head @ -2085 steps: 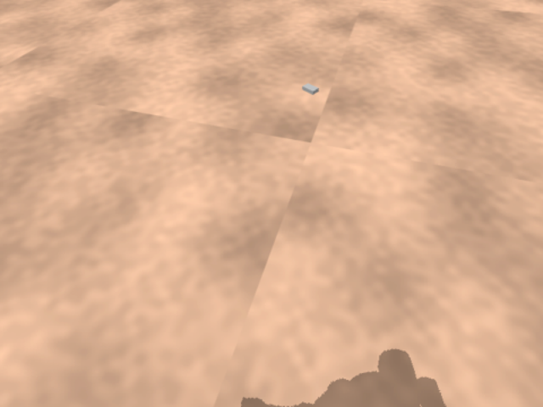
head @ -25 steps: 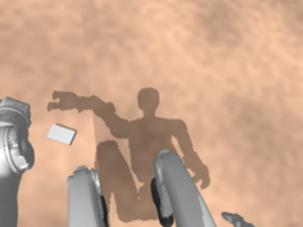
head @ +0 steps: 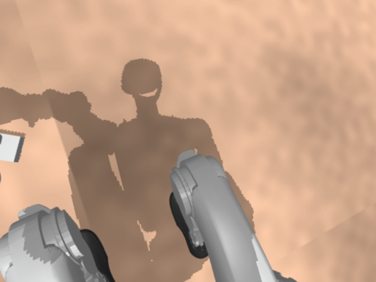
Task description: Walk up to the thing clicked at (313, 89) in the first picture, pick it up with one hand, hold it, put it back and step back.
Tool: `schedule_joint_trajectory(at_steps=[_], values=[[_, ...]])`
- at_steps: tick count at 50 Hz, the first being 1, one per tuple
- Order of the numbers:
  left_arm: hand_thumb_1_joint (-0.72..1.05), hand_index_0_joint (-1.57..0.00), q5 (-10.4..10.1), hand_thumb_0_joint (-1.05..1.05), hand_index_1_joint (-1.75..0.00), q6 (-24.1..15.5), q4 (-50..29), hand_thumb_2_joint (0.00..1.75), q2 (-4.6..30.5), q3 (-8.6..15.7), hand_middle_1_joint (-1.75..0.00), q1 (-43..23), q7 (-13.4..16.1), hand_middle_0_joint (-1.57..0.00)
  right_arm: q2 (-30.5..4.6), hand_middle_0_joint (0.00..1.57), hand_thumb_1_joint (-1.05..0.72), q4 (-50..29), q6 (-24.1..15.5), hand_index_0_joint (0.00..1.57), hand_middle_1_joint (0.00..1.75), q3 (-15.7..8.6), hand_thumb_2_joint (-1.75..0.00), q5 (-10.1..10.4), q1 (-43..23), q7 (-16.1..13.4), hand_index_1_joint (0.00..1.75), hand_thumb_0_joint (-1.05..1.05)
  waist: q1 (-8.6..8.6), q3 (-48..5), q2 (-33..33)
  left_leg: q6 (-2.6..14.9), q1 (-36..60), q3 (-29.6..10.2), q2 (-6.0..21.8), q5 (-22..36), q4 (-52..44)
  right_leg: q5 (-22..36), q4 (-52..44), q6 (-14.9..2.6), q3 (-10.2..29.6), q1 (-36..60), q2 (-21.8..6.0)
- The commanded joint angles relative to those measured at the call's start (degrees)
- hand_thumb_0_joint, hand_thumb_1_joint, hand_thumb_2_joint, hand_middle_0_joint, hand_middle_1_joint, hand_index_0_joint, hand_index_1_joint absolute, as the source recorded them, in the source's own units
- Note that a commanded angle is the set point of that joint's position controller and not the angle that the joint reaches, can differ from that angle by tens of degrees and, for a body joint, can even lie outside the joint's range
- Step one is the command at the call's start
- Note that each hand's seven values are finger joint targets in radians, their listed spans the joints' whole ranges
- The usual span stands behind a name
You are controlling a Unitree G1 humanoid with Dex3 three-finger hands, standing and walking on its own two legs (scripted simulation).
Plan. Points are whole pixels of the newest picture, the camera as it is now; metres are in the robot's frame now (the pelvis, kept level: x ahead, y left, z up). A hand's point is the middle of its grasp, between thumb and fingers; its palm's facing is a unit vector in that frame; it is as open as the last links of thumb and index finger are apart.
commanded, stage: approach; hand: left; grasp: from above
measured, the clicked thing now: out of the picture +0.47 +0.30 -0.33
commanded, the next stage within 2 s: rest palm in 0.16 s
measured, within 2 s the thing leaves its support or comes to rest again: neither
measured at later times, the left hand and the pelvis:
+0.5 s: hand out of the picture +0.45 +0.29 -0.24, palm faces -0.14 -0.41 -0.90, open 12.7 cm; pelvis +0.00 +0.00 -0.02, yaw -3 degrees
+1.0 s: hand out of the picture +0.46 +0.31 -0.11, palm faces -0.03 -0.38 -0.93, open 7.6 cm; pelvis +0.00 +0.00 +0.02, yaw +0 degrees
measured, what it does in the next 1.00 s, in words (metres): stands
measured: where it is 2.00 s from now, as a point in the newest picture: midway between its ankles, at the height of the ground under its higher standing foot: (150, 256)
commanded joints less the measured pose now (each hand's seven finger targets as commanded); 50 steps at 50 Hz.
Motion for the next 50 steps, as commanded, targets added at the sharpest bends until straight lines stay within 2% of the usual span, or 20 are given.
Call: schedule_joint_trajectory(at_steps=[1,9,12,14,18,22,24,30,31,34,35,36,38,39,40,42,43,46,48,50], values=[[-0.49,-0.13,1.6,0.0,-1.08,-0.9,-3.5,0.9,12.7,-1.9,-1.12,-15.5,3.4,-0.1,-18.9,0.2,-0.91,0.9,-0.5,0.2,0.3,-2.1,-0.9,-0.4,16.2,1.0,0.3,0.0,-3.2,-42.8,16.7,3.03,28.9,4.9,-0.3,11.4,-10.0,14.0,-13.6,-2.14,-8.2,26.4,0.9],[-0.38,-0.22,0.4,0.0,-1.02,-3.7,-7.8,0.8,14.9,-0.6,-1.08,-12.8,7.8,-0.16,-20.4,0.2,-0.92,0.0,-2.0,0.2,0.3,-0.1,-0.9,-2.2,13.4,5.1,0.3,0.0,-2.81,-40.2,23.6,2.28,31.7,4.5,0.1,13.8,-7.5,18.4,-11.1,-2.2,-10.5,29.6,1.4],[-0.33,-0.25,-0.1,0.0,-1.0,-4.2,-11.3,0.77,17.8,2.1,-1.08,-10.7,9.2,-0.18,-21.1,0.2,-0.92,0.5,-2.0,0.2,0.3,-0.6,-0.9,-2.3,12.8,6.6,0.3,0.0,-1.27,-40.3,24.8,2.45,31.4,4.8,0.1,14.7,-7.1,19.4,-10.6,-2.16,-10.8,31.4,1.0],[-0.32,-0.24,-1.0,0.0,-0.97,-4.2,-13.6,0.76,17.4,3.7,-1.02,-8.6,9.6,-0.19,-21.4,0.2,-0.91,0.9,-1.6,0.2,0.3,-1.1,-0.9,-2.0,13.0,7.3,0.3,0.0,-0.74,-41.1,26.3,2.19,32.6,4.7,0.4,13.9,-7.4,18.7,-10.8,-2.44,-10.8,30.7,1.4],[-0.32,-0.23,-2.5,0.0,-1.0,-3.8,-8.2,0.77,10.3,0.2,-1.07,-8.1,7.5,-0.17,-21.0,0.2,-0.92,0.8,-1.5,0.2,0.3,-0.8,-0.9,-1.5,14.2,8.5,0.3,0.0,-4.27,-38.5,20.9,2.5,27.6,4.7,0.3,13.2,-5.4,18.9,-10.7,-2.08,-10.6,28.6,2.0],[-0.3,-0.25,-3.3,0.0,-0.98,-4.6,-4.3,0.75,9.6,-2.3,-1.04,-7.6,7.1,-0.19,-22.8,0.2,-0.91,1.6,-2.5,0.2,0.3,-0.8,-0.9,-1.2,13.4,8.1,0.3,0.0,-4.96,-33.9,17.5,2.74,26.3,3.0,-0.1,8.7,-6.9,14.2,-11.3,-2.23,-11.3,26.1,1.9],[-0.14,-0.2,-4.4,0.0,-0.82,-5.1,-3.5,0.9,8.4,-3.9,-0.88,-9.3,7.1,-0.2,-22.8,0.2,-0.9,1.6,-3.0,0.2,0.3,-0.6,-0.9,-1.6,11.9,8.1,0.3,0.0,-5.69,-32.0,17.2,2.7,26.6,2.3,-0.4,6.1,-7.5,11.7,-10.6,-2.32,-12.1,24.2,1.6],[0.34,-0.2,-4.3,0.0,-0.34,-6.2,-5.7,0.9,10.2,-3.7,-0.4,-11.3,7.8,-0.2,-23.0,0.2,-0.9,0.4,-4.0,0.2,0.3,-0.1,-0.9,-1.1,11.6,7.6,0.3,0.0,-5.23,-32.4,20.7,2.42,30.1,1.3,-0.4,6.1,-8.4,12.1,-10.3,-2.94,-11.9,23.7,1.1],[0.42,-0.2,-5.1,0.0,-0.3,-6.2,-7.1,0.9,10.7,-3.1,-0.32,-11.7,8.1,-0.2,-22.9,0.2,-0.9,0.2,-4.1,0.2,0.3,-0.1,-0.9,-1.1,10.8,7.6,0.3,0.0,-4.43,-33.2,21.3,2.31,31.0,1.7,-0.5,6.9,-8.4,12.6,-9.9,-2.89,-11.9,24.6,1.0],[0.66,-0.2,-3.1,0.0,-0.3,-5.0,-12.4,0.9,13.6,-1.3,-0.3,-13.0,8.5,-0.2,-21.9,0.2,-0.9,0.5,-3.8,0.2,0.3,-0.3,-0.9,-0.7,11.3,7.9,0.3,0.0,-2.57,-36.6,25.9,2.14,32.6,2.7,-0.1,8.6,-9.0,15.0,-10.6,-3.33,-10.8,26.1,0.6],[0.74,-0.2,-2.8,0.0,-0.3,-4.6,-14.7,0.9,14.1,0.0,-0.3,-12.9,8.6,-0.2,-22.3,0.2,-0.9,0.4,-3.5,0.2,0.3,-1.0,-0.9,-0.4,12.5,8.1,0.3,0.0,-2.04,-39.5,28.2,1.76,34.7,3.1,0.0,10.6,-9.3,16.6,-10.7,-3.4,-10.5,27.0,0.8],[0.82,-0.2,-2.7,0.0,-0.3,-4.1,-21.0,0.9,15.9,1.7,-0.3,-15.2,8.6,-0.2,-21.8,0.2,-0.9,-0.1,-3.1,0.2,0.3,-1.9,-0.9,0.0,11.9,8.4,0.3,0.0,-0.26,-44.4,30.8,1.59,36.9,3.3,0.1,11.7,-9.9,17.5,-10.4,-3.78,-10.2,27.7,0.2],[0.9,-0.2,-2.5,0.0,-0.3,-2.0,-25.1,0.9,13.2,2.1,-0.3,-12.9,7.5,-0.2,-23.8,0.2,-0.9,-3.3,-1.8,0.2,0.3,-5.9,-0.9,1.7,11.7,8.6,0.3,0.0,1.46,-51.8,33.7,0.93,40.5,4.3,0.1,14.4,-11.1,19.8,-11.2,-4.08,-9.6,28.5,0.5],[0.9,-0.2,-2.8,0.0,-0.3,-0.8,-26.6,0.9,10.7,1.4,-0.3,-10.0,6.6,-0.2,-22.7,0.2,-0.9,-1.9,-0.6,0.2,0.3,-6.3,-0.9,2.9,14.2,8.8,0.3,0.0,3.03,-54.4,34.9,0.6,40.9,5.3,0.0,17.0,-11.3,22.4,-11.8,-4.12,-8.9,29.8,1.0],[0.9,-0.2,-3.7,0.0,-0.3,0.5,-25.7,0.9,6.6,-0.1,-0.3,-8.1,5.3,-0.2,-22.4,0.2,-0.9,-1.6,0.3,0.2,0.3,-7.3,-0.9,3.8,13.9,8.8,0.3,0.0,3.32,-52.7,32.8,0.79,38.2,6.1,-0.2,17.3,-11.2,23.2,-11.8,-4.07,-8.6,29.0,1.2],[0.9,-0.2,-4.1,0.0,-0.3,2.1,-27.1,0.9,3.6,-2.0,-0.3,-8.7,2.5,-0.2,-19.0,0.2,-0.9,0.3,1.5,0.2,0.3,-6.4,-0.9,4.9,15.1,8.8,0.3,0.0,3.63,-50.2,29.1,1.59,32.4,7.2,-0.8,16.7,-11.5,23.2,-12.6,-3.84,-7.8,28.4,1.5],[0.9,-0.2,-4.4,0.0,-0.3,3.0,-26.0,0.9,1.3,-2.5,-0.3,-5.8,1.7,-0.2,-19.3,0.2,-0.9,-0.2,1.9,0.2,0.3,-7.5,-0.9,5.9,15.6,8.5,0.3,0.0,4.38,-52.0,27.1,1.69,32.8,7.3,-0.8,16.7,-12.3,22.8,-13.5,-4.06,-7.5,28.5,1.8],[0.9,-0.2,-5.3,0.0,-0.3,5.0,-22.0,0.9,-5.4,-6.8,-0.3,-2.0,-1.1,-0.2,-18.3,0.2,-0.9,0.7,2.8,0.2,0.3,-8.9,-0.9,6.8,15.3,7.2,0.3,0.0,3.34,-48.0,18.3,2.47,32.0,5.7,-0.8,12.3,-15.7,18.2,-16.0,-4.05,-7.3,25.5,2.2],[0.9,-0.2,-5.9,0.0,-0.3,5.4,-19.8,0.9,-6.9,-8.9,-0.3,-3.2,-2.9,-0.2,-17.8,0.2,-0.9,2.0,2.9,0.2,0.3,-9.4,-0.9,7.1,15.4,6.1,0.3,0.0,2.26,-43.8,13.8,3.15,29.1,5.0,-1.4,6.9,-17.3,12.0,-17.9,-3.88,-6.2,22.8,2.0],[0.9,-0.2,-6.4,0.0,-0.3,5.2,-18.1,0.9,-6.5,-9.1,-0.3,-5.7,-3.3,-0.2,-17.5,0.2,-0.9,2.9,2.8,0.2,0.3,-10.1,-0.9,7.0,15.7,4.7,0.3,0.0,2.9,-43.2,10.5,3.33,28.8,4.6,-1.5,3.9,-18.2,7.9,-18.8,-3.85,-5.6,22.7,2.0]])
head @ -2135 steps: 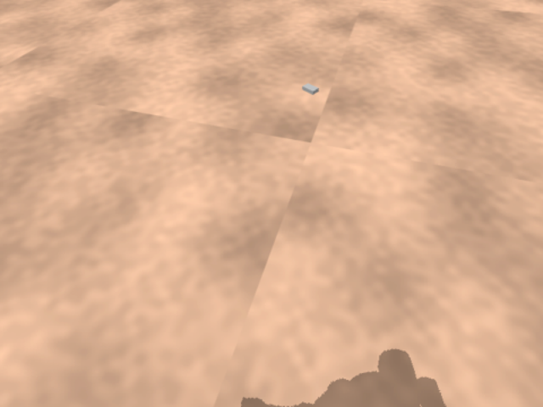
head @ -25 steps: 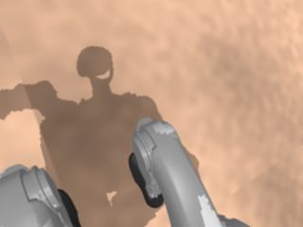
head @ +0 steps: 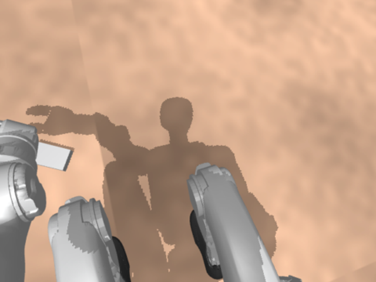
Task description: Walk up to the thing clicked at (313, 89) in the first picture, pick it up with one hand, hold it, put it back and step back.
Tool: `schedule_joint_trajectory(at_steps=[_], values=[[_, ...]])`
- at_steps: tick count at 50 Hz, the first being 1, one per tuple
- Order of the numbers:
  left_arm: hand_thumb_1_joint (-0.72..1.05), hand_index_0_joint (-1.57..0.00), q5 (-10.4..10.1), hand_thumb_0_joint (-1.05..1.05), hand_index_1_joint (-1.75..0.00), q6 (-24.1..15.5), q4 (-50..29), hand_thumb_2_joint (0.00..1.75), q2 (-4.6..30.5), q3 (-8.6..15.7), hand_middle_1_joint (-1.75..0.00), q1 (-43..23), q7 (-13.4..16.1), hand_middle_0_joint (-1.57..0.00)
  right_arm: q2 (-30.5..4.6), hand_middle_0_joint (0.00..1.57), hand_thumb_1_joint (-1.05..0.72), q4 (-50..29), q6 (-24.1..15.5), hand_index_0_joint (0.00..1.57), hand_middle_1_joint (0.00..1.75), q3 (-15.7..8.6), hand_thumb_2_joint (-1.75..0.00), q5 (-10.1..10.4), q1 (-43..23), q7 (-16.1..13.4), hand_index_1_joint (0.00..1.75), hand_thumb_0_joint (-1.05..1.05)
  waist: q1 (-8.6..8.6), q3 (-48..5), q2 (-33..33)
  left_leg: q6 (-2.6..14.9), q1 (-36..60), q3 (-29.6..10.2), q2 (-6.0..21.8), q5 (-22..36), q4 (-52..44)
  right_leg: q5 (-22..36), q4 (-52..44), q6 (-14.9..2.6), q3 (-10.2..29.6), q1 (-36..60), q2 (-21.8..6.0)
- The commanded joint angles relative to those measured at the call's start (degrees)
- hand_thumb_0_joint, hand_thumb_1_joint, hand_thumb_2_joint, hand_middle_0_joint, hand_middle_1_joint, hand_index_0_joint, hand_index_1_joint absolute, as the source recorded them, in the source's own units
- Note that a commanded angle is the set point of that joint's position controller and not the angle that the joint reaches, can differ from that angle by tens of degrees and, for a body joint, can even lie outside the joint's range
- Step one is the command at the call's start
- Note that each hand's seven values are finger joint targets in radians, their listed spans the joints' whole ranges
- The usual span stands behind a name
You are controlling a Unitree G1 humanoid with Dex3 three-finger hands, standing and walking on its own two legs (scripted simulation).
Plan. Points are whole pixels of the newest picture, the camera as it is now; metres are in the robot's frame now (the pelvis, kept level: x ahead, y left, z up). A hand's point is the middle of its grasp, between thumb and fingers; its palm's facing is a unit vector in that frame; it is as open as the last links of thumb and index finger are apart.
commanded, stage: withdraw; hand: left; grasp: from above
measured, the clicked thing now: (50, 156) +0.47 +0.29 -0.34
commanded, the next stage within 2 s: home in 0.38 s
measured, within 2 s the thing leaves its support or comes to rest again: neither
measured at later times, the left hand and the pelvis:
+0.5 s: hand (16, 148) +0.44 +0.29 -0.15, palm faces -0.10 -0.42 -0.90, open 7.4 cm; pelvis -0.01 -0.01 +0.00, yaw +2 degrees
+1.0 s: hand out of the picture +0.34 +0.25 +0.04, palm faces +0.13 -0.80 -0.58, open 7.4 cm; pelvis +0.01 -0.01 +0.16, yaw +6 degrees
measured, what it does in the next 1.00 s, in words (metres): rises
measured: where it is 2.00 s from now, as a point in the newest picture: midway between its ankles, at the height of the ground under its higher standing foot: (169, 271)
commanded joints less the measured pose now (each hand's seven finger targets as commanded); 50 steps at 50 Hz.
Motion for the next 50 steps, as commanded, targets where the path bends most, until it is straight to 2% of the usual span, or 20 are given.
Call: schedule_joint_trajectory(at_steps=[1,6,8,12,18,20,26,27,28,30,31,32,33,37,41,43,44,45,48,50], values=[[0.9,-0.2,0.5,0.0,-0.3,0.2,-1.4,0.9,6.1,-3.5,-0.3,-18.6,-0.8,-0.2,-13.2,0.2,-0.9,2.6,0.0,0.2,0.3,-4.7,-0.9,0.7,13.7,-2.7,0.3,0.0,-3.87,-33.3,5.9,3.2,23.6,4.6,-2.1,4.2,-15.8,6.7,-17.0,-3.61,-4.7,18.7,2.6],[0.9,-0.2,4.8,0.0,-0.3,-2.3,5.3,0.9,10.5,-2.8,-0.3,-23.1,-0.2,-0.2,-12.0,0.2,-0.9,4.1,-0.9,0.2,0.3,-3.7,-0.9,-1.2,12.6,-5.7,0.3,0.0,-4.09,-27.7,3.3,3.82,18.7,6.7,-2.7,3.0,-13.4,1.9,-18.6,-3.57,-2.5,17.5,2.4],[0.9,-0.2,7.0,0.0,-0.3,-3.0,8.0,0.9,12.6,-2.1,-0.3,-22.7,0.4,-0.2,-12.2,0.2,-0.9,3.9,-1.6,0.2,0.3,-3.4,-0.9,-1.7,12.1,-6.3,0.3,0.0,-3.6,-27.9,3.1,3.92,18.9,6.9,-2.7,2.6,-13.3,0.9,-18.3,-3.73,-2.5,17.0,2.2],[0.9,-0.2,8.7,0.0,-0.3,-4.2,8.3,0.9,14.7,0.2,-0.3,-24.6,1.4,-0.2,-12.5,0.2,-0.9,3.8,-3.4,0.2,0.3,-4.0,-0.9,-3.3,11.0,-7.3,0.3,0.0,-4.26,-30.7,6.3,3.53,23.4,7.5,-2.6,3.3,-13.7,1.3,-18.3,-3.57,-3.1,18.1,1.6],[0.9,-0.2,7.8,0.0,-0.3,-5.0,8.5,0.9,14.5,1.9,-0.3,-25.2,3.2,-0.2,-12.4,0.2,-0.9,3.2,-4.8,0.2,0.3,-4.5,-0.9,-3.8,11.8,-7.6,0.3,0.0,-3.73,-36.5,12.0,2.69,26.8,7.9,-1.8,6.2,-13.5,5.6,-17.2,-3.41,-3.3,20.7,1.1],[0.9,-0.2,7.4,0.0,-0.3,-5.0,4.5,0.9,16.9,3.7,-0.3,-26.6,4.0,-0.2,-12.7,0.2,-0.9,3.5,-4.7,0.2,0.3,-5.0,-0.9,-3.8,12.0,-7.6,0.3,0.0,-3.26,-40.3,12.9,2.55,29.0,7.6,-1.5,8.4,-13.5,8.7,-16.1,-3.0,-4.0,22.2,0.5],[0.9,-0.2,6.2,0.0,-0.3,-3.6,-1.0,0.9,17.9,6.2,-0.3,-24.4,3.8,-0.2,-12.3,0.2,-0.9,4.4,-3.0,0.2,0.3,-6.7,-0.9,-4.0,12.2,-7.0,0.3,0.0,-1.66,-45.3,14.8,2.49,32.1,8.7,-1.2,15.1,-12.7,18.2,-14.1,-2.28,-5.0,25.9,0.0],[0.9,-0.2,6.0,0.0,-0.3,-3.6,-5.3,0.9,18.7,6.9,-0.3,-24.7,3.3,-0.2,-12.2,0.2,-0.9,4.6,-2.7,0.2,0.3,-7.1,-0.9,-3.7,12.8,-6.9,0.3,0.0,-1.16,-47.7,16.1,2.48,33.8,8.8,-1.3,16.7,-12.8,20.0,-14.0,-2.32,-5.0,26.8,0.0],[0.9,-0.2,5.1,0.0,-0.3,-3.5,-7.0,0.9,18.2,7.4,-0.3,-24.5,2.8,-0.2,-11.8,0.2,-0.9,4.8,-2.5,0.2,0.3,-7.6,-0.9,-3.8,13.1,-6.7,0.3,0.0,-0.84,-49.1,16.3,2.43,35.1,9.2,-1.3,17.6,-13.1,21.3,-14.4,-2.29,-4.8,28.2,-0.1],[0.9,-0.2,3.4,0.0,-0.3,-2.4,-10.2,0.9,16.7,7.5,-0.3,-18.3,1.0,-0.2,-11.0,0.2,-0.9,4.1,-1.7,0.2,0.3,-8.8,-0.9,-2.5,12.0,-6.7,0.3,0.0,1.73,-51.7,16.4,2.57,36.2,9.8,-1.8,17.9,-15.0,21.4,-15.9,-2.52,-4.3,30.0,-0.2],[0.9,-0.2,2.1,0.0,-0.3,-1.8,-10.1,0.9,14.7,6.9,-0.3,-14.0,-0.1,-0.2,-11.3,0.2,-0.9,3.2,-1.3,0.2,0.3,-9.6,-0.9,-1.7,11.3,-6.8,0.3,0.0,2.69,-52.5,16.3,2.41,36.7,9.9,-2.0,17.4,-16.7,20.4,-16.5,-2.84,-4.2,30.1,-0.1],[0.9,-0.2,0.8,0.0,-0.3,-1.8,-15.4,0.9,13.5,5.6,-0.3,-14.5,-1.5,-0.2,-9.3,0.2,-0.9,2.9,-1.0,0.2,0.3,-8.5,-0.9,-1.1,10.8,-6.9,0.3,0.0,3.17,-51.7,15.3,2.64,35.9,10.0,-2.1,16.3,-17.5,19.5,-17.7,-2.9,-3.9,30.4,0.1],[0.9,-0.2,-0.9,0.0,-0.3,-1.5,-13.1,0.9,11.0,5.5,-0.3,-9.3,-2.8,-0.2,-11.0,0.2,-0.9,1.7,-0.6,0.2,0.3,-9.9,-0.9,-0.1,11.8,-7.4,0.3,0.0,3.6,-52.9,13.8,2.33,37.1,10.1,-2.0,16.2,-18.7,19.0,-19.1,-3.28,-3.7,31.5,0.6],[0.9,-0.2,-8.2,0.0,-0.3,-0.3,-28.4,0.9,5.3,1.5,-0.3,-0.4,-9.0,-0.2,-8.9,0.2,-0.9,-1.0,1.0,0.2,0.3,-8.6,-0.9,2.7,12.1,-9.9,0.3,0.0,5.27,-54.0,9.0,2.22,41.5,8.8,-2.1,13.6,-26.2,14.9,-26.1,-3.73,-3.2,36.7,1.2],[0.9,-0.2,-16.1,0.0,-0.3,1.3,-40.6,0.9,-1.7,-3.0,-0.3,10.0,-15.9,-0.2,-9.1,0.2,-0.9,-4.2,1.9,0.2,0.3,-8.0,-0.9,4.2,8.7,-14.5,0.3,0.0,5.44,-47.0,1.2,2.57,43.0,6.4,-1.8,7.2,-33.6,8.8,-33.0,-3.6,-2.6,39.5,1.1],[0.9,-0.2,-18.6,0.0,-0.3,1.4,-45.9,0.9,-4.8,-5.8,-0.3,14.0,-18.7,-0.2,-8.0,0.2,-0.9,-6.1,2.0,0.2,0.3,-7.4,-0.9,4.7,6.6,-16.9,0.3,0.0,5.39,-42.8,-1.9,2.79,43.0,6.2,-1.7,4.3,-36.7,5.7,-37.5,-3.6,-1.3,41.0,1.1],[0.9,-0.2,-19.5,0.0,-0.3,1.3,-48.1,0.9,-6.1,-7.2,-0.3,16.0,-20.1,-0.2,-7.4,0.2,-0.9,-7.1,1.7,0.2,0.3,-7.0,-0.9,4.9,5.2,-18.0,0.3,0.0,5.7,-40.3,-2.1,2.65,44.0,5.7,-1.7,3.5,-38.7,4.7,-38.5,-3.77,-0.9,40.8,0.9],[0.9,-0.2,-20.1,0.0,-0.3,0.8,-50.7,0.9,-5.1,-6.5,-0.3,18.1,-20.9,-0.2,-6.4,0.2,-0.9,-8.0,1.7,0.2,0.3,-6.8,-0.9,5.0,4.9,-19.1,0.3,0.0,6.47,-39.0,-2.4,2.71,44.1,6.5,-1.7,4.0,-39.5,4.7,-40.5,-3.63,0.4,44.0,0.8],[0.9,-0.2,-22.6,0.0,-0.3,-0.7,-56.4,0.9,-8.5,-8.5,-0.3,23.6,-22.9,-0.2,-4.7,0.2,-0.9,-11.0,1.4,0.2,0.3,-6.3,-0.9,5.2,3.1,-22.4,0.3,0.0,6.55,-33.4,-1.2,2.73,48.9,6.7,-1.8,3.0,-44.5,3.5,-45.6,-3.99,1.8,47.2,0.2],[0.9,-0.2,-23.9,0.0,-0.3,-2.0,-58.5,0.9,-8.8,-8.5,-0.3,29.0,-24.0,-0.2,-3.9,0.2,-0.9,-13.0,1.0,0.2,0.3,-6.0,-0.9,5.6,1.6,-24.1,0.3,0.0,7.76,-30.8,-1.5,2.71,52.5,6.6,-1.9,2.7,-48.3,2.6,-49.1,-4.06,2.5,50.7,-0.1]])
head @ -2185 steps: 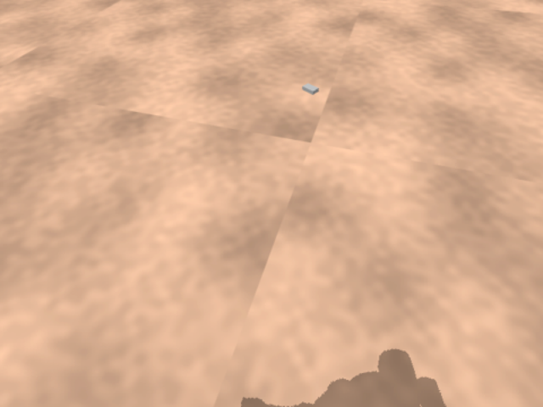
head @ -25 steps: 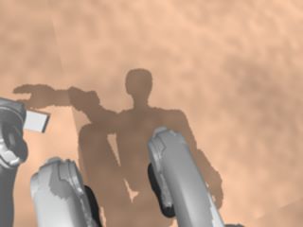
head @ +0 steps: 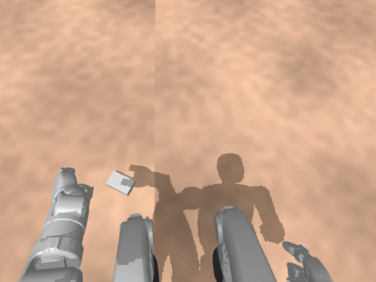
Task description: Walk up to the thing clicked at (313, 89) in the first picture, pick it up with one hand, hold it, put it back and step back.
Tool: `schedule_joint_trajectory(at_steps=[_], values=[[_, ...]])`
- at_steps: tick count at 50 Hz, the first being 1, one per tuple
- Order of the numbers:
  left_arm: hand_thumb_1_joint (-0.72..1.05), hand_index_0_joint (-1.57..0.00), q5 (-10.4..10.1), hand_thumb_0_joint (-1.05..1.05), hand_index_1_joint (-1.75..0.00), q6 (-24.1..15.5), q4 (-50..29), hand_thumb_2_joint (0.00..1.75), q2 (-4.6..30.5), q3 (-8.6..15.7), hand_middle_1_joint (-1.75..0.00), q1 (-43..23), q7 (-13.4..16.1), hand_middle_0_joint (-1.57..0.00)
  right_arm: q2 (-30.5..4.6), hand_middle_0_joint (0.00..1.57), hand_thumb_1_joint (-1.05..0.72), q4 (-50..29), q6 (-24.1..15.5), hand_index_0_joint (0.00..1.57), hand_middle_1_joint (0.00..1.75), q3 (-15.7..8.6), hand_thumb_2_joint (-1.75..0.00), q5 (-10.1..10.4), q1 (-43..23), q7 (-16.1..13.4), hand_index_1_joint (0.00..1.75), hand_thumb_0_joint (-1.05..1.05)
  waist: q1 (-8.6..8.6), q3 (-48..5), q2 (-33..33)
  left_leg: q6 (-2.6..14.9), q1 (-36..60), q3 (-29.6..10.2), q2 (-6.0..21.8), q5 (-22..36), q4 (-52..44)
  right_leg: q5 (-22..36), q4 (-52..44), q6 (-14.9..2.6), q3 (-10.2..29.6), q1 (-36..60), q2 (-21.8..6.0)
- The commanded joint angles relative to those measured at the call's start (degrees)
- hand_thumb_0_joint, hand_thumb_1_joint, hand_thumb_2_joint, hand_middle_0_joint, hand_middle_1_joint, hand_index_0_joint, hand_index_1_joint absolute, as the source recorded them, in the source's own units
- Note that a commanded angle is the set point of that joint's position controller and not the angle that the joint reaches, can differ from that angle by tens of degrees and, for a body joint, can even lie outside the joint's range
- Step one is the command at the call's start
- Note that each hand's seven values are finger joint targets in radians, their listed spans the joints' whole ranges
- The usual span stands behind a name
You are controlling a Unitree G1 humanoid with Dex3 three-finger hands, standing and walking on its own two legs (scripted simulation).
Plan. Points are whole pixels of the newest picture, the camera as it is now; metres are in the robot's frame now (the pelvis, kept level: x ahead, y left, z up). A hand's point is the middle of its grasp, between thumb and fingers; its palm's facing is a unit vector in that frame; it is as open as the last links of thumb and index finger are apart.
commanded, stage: home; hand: left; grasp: from above
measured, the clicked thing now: (120, 183) +0.49 +0.26 -0.50
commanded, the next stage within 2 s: none
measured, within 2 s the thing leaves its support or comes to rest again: neither
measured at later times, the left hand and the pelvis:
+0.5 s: hand (47, 217) +0.26 +0.20 +0.10, palm faces +0.12 -0.97 -0.21, open 7.4 cm; pelvis +0.07 +0.01 +0.17, yaw +3 degrees
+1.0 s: hand (10, 241) +0.23 +0.21 +0.16, palm faces +0.13 -0.97 -0.20, open 7.4 cm; pelvis +0.08 +0.02 +0.21, yaw +4 degrees
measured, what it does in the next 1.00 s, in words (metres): rises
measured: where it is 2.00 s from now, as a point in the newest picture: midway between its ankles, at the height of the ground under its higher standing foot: outside the picture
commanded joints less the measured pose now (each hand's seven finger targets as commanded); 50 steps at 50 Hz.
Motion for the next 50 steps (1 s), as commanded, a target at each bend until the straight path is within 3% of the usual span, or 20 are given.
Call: schedule_joint_trajectory(at_steps=[1,2,3,5,9,10,13,14,15,16,17,19,20,25,26,27,30,33,37,50], values=[[0.9,-0.2,-1.8,0.0,-0.3,-4.9,-19.5,0.9,9.6,0.0,-0.3,-8.0,-1.6,-0.2,-8.3,0.2,-0.9,-8.2,-1.9,0.2,0.3,-2.8,-0.9,1.3,3.5,-5.0,0.3,0.0,-1.3,-20.2,0.9,3.36,23.5,2.2,-2.4,-1.4,-20.2,-0.4,-25.5,-1.72,1.9,24.8,1.5],[0.9,-0.2,-2.8,0.0,-0.3,-5.5,-18.1,0.9,7.6,-0.6,-0.3,-3.4,-2.2,-0.2,-8.1,0.2,-0.9,-9.4,-2.0,0.2,0.3,-2.6,-0.9,1.5,2.7,-5.9,0.3,0.0,-1.37,-18.4,1.2,3.28,25.9,1.6,-2.4,-1.4,-22.9,-0.2,-26.6,-1.78,1.2,25.9,1.3],[0.9,-0.2,-3.3,0.0,-0.3,-6.6,-24.5,0.9,9.5,0.3,-0.3,-2.9,-2.7,-0.2,-7.9,0.2,-0.9,-10.0,-2.0,0.2,0.3,-2.4,-0.9,1.6,2.4,-6.5,0.3,0.0,-0.47,-19.3,2.7,3.15,28.7,1.6,-2.3,-1.3,-24.8,-0.1,-28.0,-1.79,1.4,27.7,1.3],[0.9,-0.2,-5.2,0.0,-0.3,-7.7,-24.9,0.9,6.1,-1.2,-0.3,4.3,-4.5,-0.2,-7.5,0.2,-0.9,-12.0,-2.2,0.2,0.3,-2.2,-0.9,2.1,0.5,-7.9,0.3,0.0,-0.64,-17.7,3.0,3.13,32.8,1.5,-2.3,0.3,-28.1,2.0,-30.3,-1.69,0.7,30.5,1.2],[0.9,-0.2,-8.3,0.0,-0.3,-11.1,-37.3,0.9,8.7,1.6,-0.3,11.0,-7.3,-0.2,-7.1,0.2,-0.9,-13.3,-2.3,0.2,0.3,-1.8,-0.9,2.6,1.4,-10.1,0.3,0.0,0.13,-19.4,6.4,2.82,42.8,1.9,-2.1,7.7,-32.9,9.5,-34.1,-1.51,0.0,36.7,1.2],[0.9,-0.2,-9.3,0.0,-0.3,-11.4,-36.5,0.9,6.2,-0.1,-0.3,15.6,-8.0,-0.2,-6.5,0.2,-0.9,-14.4,-2.4,0.2,0.3,-1.4,-0.9,2.7,0.6,-10.6,0.3,0.0,-0.52,-16.7,5.4,3.08,42.7,2.3,-2.3,7.2,-34.2,9.2,-36.4,-1.29,0.2,38.8,1.2],[0.9,-0.2,-11.5,0.0,-0.3,-12.4,-39.2,0.9,3.9,-1.1,-0.3,24.2,-9.7,-0.2,-5.7,0.2,-0.9,-15.6,-2.8,0.2,0.3,-0.8,-0.9,2.8,1.2,-11.7,0.3,0.0,-1.04,-13.8,4.1,3.33,45.1,3.1,-2.6,10.0,-36.8,11.4,-40.8,-1.06,0.4,43.7,1.2],[0.9,-0.2,-12.2,0.0,-0.3,-12.8,-40.9,0.9,4.7,0.1,-0.3,25.6,-10.0,-0.2,-5.9,0.2,-0.9,-16.0,-3.0,0.2,0.3,-0.9,-0.9,2.9,1.7,-12.0,0.3,0.0,-0.65,-13.5,4.1,3.3,46.9,2.8,-2.6,10.6,-38.4,12.0,-41.8,-1.12,-0.1,45.1,1.2],[0.9,-0.2,-12.6,0.0,-0.3,-12.8,-40.6,0.9,3.9,0.0,-0.3,30.4,-10.4,-0.2,-5.7,0.2,-0.9,-16.8,-3.1,0.2,0.3,-1.0,-0.9,3.1,1.9,-12.4,0.3,0.0,-0.46,-13.3,3.3,3.33,48.1,3.0,-2.7,12.9,-38.9,14.1,-42.9,-0.99,-0.2,46.9,1.3],[0.9,-0.2,-13.0,0.0,-0.3,-13.1,-45.0,0.9,5.7,0.6,-0.3,30.2,-10.7,-0.2,-6.1,0.2,-0.9,-17.4,-3.1,0.2,0.3,-1.1,-0.9,3.2,2.4,-12.7,0.3,0.0,-0.25,-13.8,4.0,3.3,50.4,3.3,-2.8,15.0,-40.1,16.2,-43.8,-1.03,-0.4,48.7,1.2],[0.9,-0.2,-13.2,0.0,-0.3,-13.0,-42.7,0.9,2.6,-1.1,-0.3,35.4,-11.1,-0.2,-5.6,0.2,-0.9,-18.0,-3.1,0.2,0.3,-0.8,-0.9,3.2,2.5,-13.0,0.3,0.0,-0.81,-12.4,3.0,3.26,51.2,2.9,-2.8,15.8,-41.5,17.1,-44.7,-0.86,-0.9,49.9,1.3],[0.9,-0.2,-14.0,0.0,-0.3,-13.3,-49.3,0.9,4.3,-0.2,-0.3,36.8,-11.4,-0.2,-5.8,0.2,-0.9,-18.9,-3.3,0.2,0.3,-0.9,-0.9,3.2,3.8,-13.4,0.3,0.0,-0.37,-12.2,4.0,3.2,54.6,3.1,-3.0,18.7,-43.5,20.0,-46.3,-0.82,-1.1,52.3,1.3],[0.9,-0.2,-13.9,0.0,-0.3,-12.7,-45.9,0.9,2.6,-0.8,-0.3,41.8,-11.5,-0.2,-5.3,0.2,-0.9,-19.1,-3.4,0.2,0.3,-0.7,-0.9,3.1,4.4,-13.8,0.3,0.0,-0.78,-11.3,2.5,3.34,55.4,3.1,-3.0,20.7,-43.9,22.1,-47.4,-0.57,-1.2,53.6,1.4],[0.9,-0.2,-14.1,0.0,-0.3,-12.1,-56.2,0.9,2.5,-1.4,-0.3,49.0,-11.4,-0.2,-4.5,0.2,-0.9,-21.2,-3.6,0.2,0.3,-0.8,-0.9,2.9,6.7,-15.0,0.3,0.0,0.01,-10.1,2.5,3.03,62.6,3.0,-3.1,26.5,-49.2,26.9,-51.5,-0.5,-1.8,59.7,1.4],[0.9,-0.2,-14.0,0.0,-0.3,-11.1,-51.9,0.9,-0.3,-3.0,-0.3,55.0,-11.6,-0.2,-4.3,0.2,-0.9,-22.2,-3.8,0.2,0.3,-0.6,-0.9,2.9,6.1,-15.3,0.3,0.0,0.11,-8.4,1.1,3.04,63.5,2.7,-3.1,27.9,-50.1,28.2,-52.7,-0.3,-2.1,60.9,1.5],[0.9,-0.2,-14.3,0.0,-0.3,-11.6,-59.3,0.9,2.4,-1.6,-0.3,51.4,-11.5,-0.2,-4.5,0.2,-0.9,-22.3,-3.9,0.2,0.3,-0.7,-0.9,2.9,6.6,-15.5,0.3,0.0,0.35,-9.2,0.7,3.21,64.5,2.7,-3.1,28.3,-50.5,28.9,-53.3,-0.2,-2.2,62.1,1.5],[0.9,-0.2,-13.9,0.0,-0.3,-10.6,-56.2,0.9,-0.3,-3.2,-0.3,57.0,-11.8,-0.2,-4.1,0.2,-0.9,-22.4,-4.7,0.2,0.3,-0.5,-0.9,2.5,6.8,-16.1,0.3,0.0,-0.03,-5.8,0.2,3.17,66.2,2.6,-3.1,29.7,-52.4,29.7,-54.9,-0.23,-2.4,63.1,1.6],[0.9,-0.2,-13.4,0.0,-0.3,-11.0,-59.6,0.9,1.3,-1.9,-0.3,56.6,-12.2,-0.2,-4.2,0.2,-0.9,-22.8,-5.3,0.2,0.3,-0.8,-0.9,2.0,6.6,-16.5,0.3,0.0,0.73,-3.4,0.3,3.07,67.2,2.0,-2.9,29.4,-54.3,28.4,-56.2,-0.26,-3.0,63.6,1.7],[0.9,-0.2,-13.1,0.0,-0.3,-10.9,-58.9,0.9,0.9,-2.6,-0.3,56.7,-13.1,-0.2,-4.4,0.2,-0.9,-23.1,-6.4,0.2,0.3,-0.9,-0.9,1.7,6.3,-16.8,0.3,0.0,0.67,-0.3,-0.6,3.18,67.2,2.3,-3.1,25.9,-55.8,25.1,-57.6,-0.1,-3.0,63.3,1.4],[0.9,-0.2,-12.4,0.0,-0.3,-10.7,-58.7,0.9,1.4,-2.7,-0.3,56.2,-14.1,-0.2,-4.9,0.2,-0.9,-23.4,-7.8,0.2,0.3,-1.1,-0.9,1.4,5.6,-16.2,0.3,0.0,1.58,0.6,1.1,2.98,67.0,2.7,-3.6,22.5,-56.6,22.1,-57.9,-0.1,-2.6,63.2,0.9]])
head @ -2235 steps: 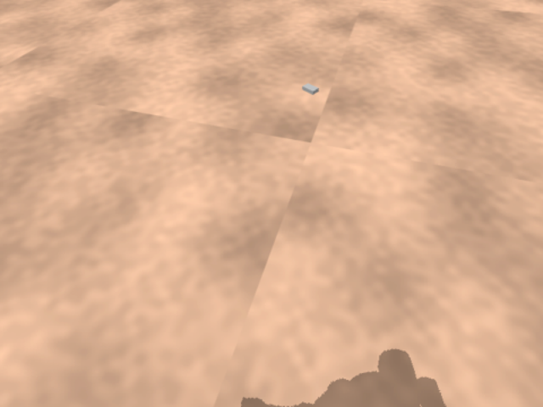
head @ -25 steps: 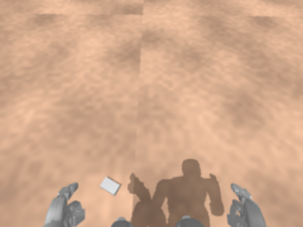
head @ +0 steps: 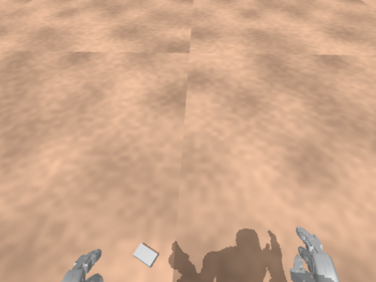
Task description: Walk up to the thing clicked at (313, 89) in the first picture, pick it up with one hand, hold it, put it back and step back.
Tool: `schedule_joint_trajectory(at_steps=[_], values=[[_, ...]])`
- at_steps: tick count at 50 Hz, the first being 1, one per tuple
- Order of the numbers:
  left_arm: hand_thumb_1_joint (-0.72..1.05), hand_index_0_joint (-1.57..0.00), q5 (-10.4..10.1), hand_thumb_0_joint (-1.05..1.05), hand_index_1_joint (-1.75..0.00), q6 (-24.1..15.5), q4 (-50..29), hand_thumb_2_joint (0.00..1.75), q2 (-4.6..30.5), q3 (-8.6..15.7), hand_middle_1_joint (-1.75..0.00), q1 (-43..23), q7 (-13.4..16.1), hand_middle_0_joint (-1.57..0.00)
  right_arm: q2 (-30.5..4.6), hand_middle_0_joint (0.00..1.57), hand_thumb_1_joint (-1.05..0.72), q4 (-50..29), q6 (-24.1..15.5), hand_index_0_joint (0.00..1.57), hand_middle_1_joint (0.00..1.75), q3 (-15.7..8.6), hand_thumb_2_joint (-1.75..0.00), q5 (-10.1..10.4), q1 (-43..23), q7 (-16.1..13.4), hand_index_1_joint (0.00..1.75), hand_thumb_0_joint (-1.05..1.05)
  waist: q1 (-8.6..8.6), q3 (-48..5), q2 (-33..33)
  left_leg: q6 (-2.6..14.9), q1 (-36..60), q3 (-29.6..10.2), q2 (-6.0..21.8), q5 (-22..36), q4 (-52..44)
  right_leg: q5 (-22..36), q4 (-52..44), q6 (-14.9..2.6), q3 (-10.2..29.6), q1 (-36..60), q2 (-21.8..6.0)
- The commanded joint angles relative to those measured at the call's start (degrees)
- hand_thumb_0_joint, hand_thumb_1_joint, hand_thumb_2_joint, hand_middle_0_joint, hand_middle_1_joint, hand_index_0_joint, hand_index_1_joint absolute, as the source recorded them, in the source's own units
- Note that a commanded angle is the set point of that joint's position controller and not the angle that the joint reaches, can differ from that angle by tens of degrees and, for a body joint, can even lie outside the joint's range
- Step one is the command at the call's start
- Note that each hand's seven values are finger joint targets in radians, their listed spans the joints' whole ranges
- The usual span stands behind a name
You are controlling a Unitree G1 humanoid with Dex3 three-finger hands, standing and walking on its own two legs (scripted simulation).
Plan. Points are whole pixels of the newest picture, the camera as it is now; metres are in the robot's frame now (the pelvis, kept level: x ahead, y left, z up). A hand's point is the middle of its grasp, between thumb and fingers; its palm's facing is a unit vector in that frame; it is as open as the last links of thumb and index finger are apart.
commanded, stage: home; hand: left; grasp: from above
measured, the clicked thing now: (145, 255) +0.42 +0.21 -0.71
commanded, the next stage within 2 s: stand in 1.68 s
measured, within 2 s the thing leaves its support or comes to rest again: neither
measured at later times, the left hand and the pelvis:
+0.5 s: hand out of the picture +0.15 +0.18 -0.05, palm faces +0.04 -0.98 -0.20, open 7.4 cm; pelvis -0.01 +0.00 +0.00, yaw +0 degrees
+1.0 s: hand out of the picture +0.16 +0.18 -0.05, palm faces +0.04 -0.98 -0.20, open 7.4 cm; pelvis +0.00 +0.00 +0.00, yaw +0 degrees
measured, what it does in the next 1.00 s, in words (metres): stands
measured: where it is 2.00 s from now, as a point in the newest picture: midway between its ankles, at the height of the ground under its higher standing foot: outside the picture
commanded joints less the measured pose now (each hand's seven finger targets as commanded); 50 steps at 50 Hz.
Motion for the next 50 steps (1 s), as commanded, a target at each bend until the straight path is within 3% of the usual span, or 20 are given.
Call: schedule_joint_trajectory(at_steps=[1,11,16,19,24,31,37,45,48,50], values=[[0.9,-0.2,0.7,0.0,-0.3,-2.9,-11.8,0.9,6.4,3.1,-0.3,-1.4,0.4,-0.2,-7.1,0.2,-0.9,-8.6,-3.1,0.2,0.3,-2.7,-0.9,0.3,-2.9,-0.8,0.3,0.0,0.15,-3.2,1.5,1.82,6.6,0.8,-2.3,13.0,-9.2,12.2,-8.0,-1.31,-1.2,0.6,2.6],[0.9,-0.2,0.3,0.0,-0.3,-3.0,-12.0,0.9,6.2,3.2,-0.3,-1.3,0.5,-0.2,-7.3,0.2,-0.9,-8.9,-3.6,0.2,0.3,-2.8,-0.9,0.4,-2.8,-1.1,0.3,0.0,-0.33,-5.3,0.8,1.91,6.3,0.9,-2.3,12.6,-8.2,12.1,-7.4,-1.13,-0.8,0.2,2.5],[0.9,-0.2,0.2,0.0,-0.3,-3.1,-12.2,0.9,6.6,3.7,-0.3,-1.1,0.6,-0.2,-7.0,0.2,-0.9,-8.8,-3.6,0.2,0.3,-2.5,-0.9,0.5,-3.0,-1.4,0.3,0.0,0.62,-4.1,0.5,2.11,4.8,1.2,-2.6,9.7,-8.4,9.2,-8.2,-1.12,-0.6,-0.1,2.3],[0.9,-0.2,0.4,0.0,-0.3,-2.9,-10.8,0.9,5.9,3.2,-0.3,-0.4,0.6,-0.2,-6.9,0.2,-0.9,-8.9,-3.7,0.2,0.3,-2.5,-0.9,0.4,-3.0,-1.3,0.3,0.0,0.13,-3.5,0.6,2.0,4.6,1.0,-2.4,8.2,-9.0,8.0,-8.0,-1.23,-0.8,-1.1,2.5],[0.9,-0.2,0.3,0.0,-0.3,-3.0,-12.6,0.9,6.8,3.9,-0.3,-1.0,0.7,-0.2,-6.8,0.2,-0.9,-8.6,-3.9,0.2,0.3,-2.5,-0.9,0.6,-2.8,-1.4,0.3,0.0,0.67,-3.7,0.7,2.01,4.6,1.3,-2.5,8.9,-8.6,8.4,-8.0,-1.27,-0.7,-0.8,2.4],[0.9,-0.2,0.4,0.0,-0.3,-2.9,-11.3,0.9,5.8,2.9,-0.3,0.0,0.5,-0.2,-7.0,0.2,-0.9,-8.2,-4.0,0.2,0.3,-2.7,-0.9,0.5,-2.6,-1.5,0.3,0.0,0.12,-3.9,0.8,1.9,5.2,1.4,-2.4,10.7,-8.1,10.0,-7.4,-1.22,-0.7,-0.8,2.5],[0.9,-0.2,0.4,0.0,-0.3,-2.6,-12.9,0.9,6.2,3.2,-0.3,-0.2,0.6,-0.2,-6.9,0.2,-0.9,-8.3,-3.9,0.2,0.3,-2.8,-0.9,0.5,-2.3,-1.6,0.3,0.0,0.39,-5.6,0.1,2.04,6.0,1.7,-2.5,14.7,-6.9,14.0,-7.2,-1.01,-0.3,0.4,2.2],[0.9,-0.2,0.6,0.0,-0.3,-2.4,-13.3,0.9,6.6,3.0,-0.3,-0.8,0.5,-0.2,-7.2,0.2,-0.9,-8.2,-3.7,0.2,0.3,-2.9,-0.9,0.5,-2.9,-1.4,0.3,0.0,0.55,-3.5,1.5,1.82,5.1,1.0,-2.3,10.8,-8.5,10.0,-7.3,-1.35,-0.9,-0.8,2.5],[0.9,-0.2,0.2,0.0,-0.3,-2.5,-14.8,0.9,6.7,3.1,-0.3,-2.0,0.5,-0.2,-7.2,0.2,-0.9,-8.5,-3.8,0.2,0.3,-2.9,-0.9,0.5,-2.8,-1.3,0.3,0.0,0.14,-5.1,0.5,2.01,5.9,0.9,-2.3,13.1,-7.7,12.3,-7.1,-1.13,-0.9,0.2,2.5],[0.9,-0.2,0.5,0.0,-0.3,-2.2,-11.2,0.9,6.1,3.1,-0.3,0.7,0.7,-0.2,-6.8,0.2,-0.9,-8.2,-3.6,0.2,0.3,-2.6,-0.9,0.6,-2.5,-1.4,0.3,0.0,0.21,-4.2,0.2,1.98,5.4,1.4,-2.4,13.4,-7.3,12.6,-7.2,-1.1,-0.7,-0.5,2.4]])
